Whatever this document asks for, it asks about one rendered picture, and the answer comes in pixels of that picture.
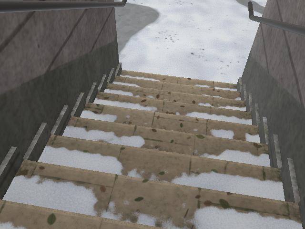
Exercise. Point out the stairs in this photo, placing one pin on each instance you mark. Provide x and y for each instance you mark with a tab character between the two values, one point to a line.
160	150

